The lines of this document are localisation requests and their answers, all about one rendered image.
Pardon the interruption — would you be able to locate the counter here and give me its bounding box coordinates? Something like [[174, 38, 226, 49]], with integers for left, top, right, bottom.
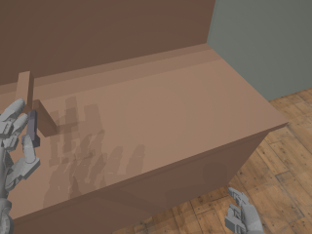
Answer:
[[0, 0, 289, 234]]

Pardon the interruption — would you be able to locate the right robot hand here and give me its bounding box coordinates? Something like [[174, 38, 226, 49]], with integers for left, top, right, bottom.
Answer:
[[224, 187, 264, 234]]

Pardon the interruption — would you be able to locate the robot left forearm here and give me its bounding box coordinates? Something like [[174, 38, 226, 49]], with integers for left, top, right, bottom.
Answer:
[[0, 198, 15, 234]]

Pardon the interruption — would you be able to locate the left robot hand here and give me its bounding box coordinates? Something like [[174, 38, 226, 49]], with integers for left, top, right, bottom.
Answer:
[[0, 98, 41, 199]]

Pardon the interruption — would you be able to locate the tap lever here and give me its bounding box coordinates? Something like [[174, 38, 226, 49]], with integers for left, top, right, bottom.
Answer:
[[21, 110, 41, 148]]

